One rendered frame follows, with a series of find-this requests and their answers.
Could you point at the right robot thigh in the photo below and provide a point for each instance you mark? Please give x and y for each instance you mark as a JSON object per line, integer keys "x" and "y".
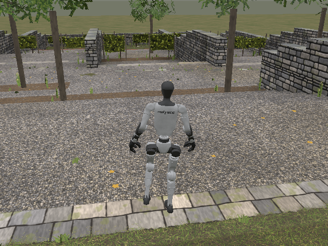
{"x": 173, "y": 160}

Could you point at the left robot foot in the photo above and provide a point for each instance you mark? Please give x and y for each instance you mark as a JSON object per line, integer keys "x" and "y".
{"x": 146, "y": 200}

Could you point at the robot left upper arm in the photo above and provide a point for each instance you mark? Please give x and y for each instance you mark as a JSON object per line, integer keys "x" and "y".
{"x": 146, "y": 115}

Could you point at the robot right upper arm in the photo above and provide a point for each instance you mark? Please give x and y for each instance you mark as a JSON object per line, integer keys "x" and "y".
{"x": 184, "y": 117}

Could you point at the right robot hand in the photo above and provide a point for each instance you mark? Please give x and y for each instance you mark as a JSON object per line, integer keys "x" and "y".
{"x": 187, "y": 144}

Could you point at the left robot hand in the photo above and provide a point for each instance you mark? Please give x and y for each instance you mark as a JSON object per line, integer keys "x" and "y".
{"x": 132, "y": 144}

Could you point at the robot left forearm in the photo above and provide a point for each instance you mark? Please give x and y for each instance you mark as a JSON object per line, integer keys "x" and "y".
{"x": 137, "y": 134}

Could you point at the robot right forearm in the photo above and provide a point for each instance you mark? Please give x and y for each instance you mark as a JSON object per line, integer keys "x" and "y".
{"x": 190, "y": 135}

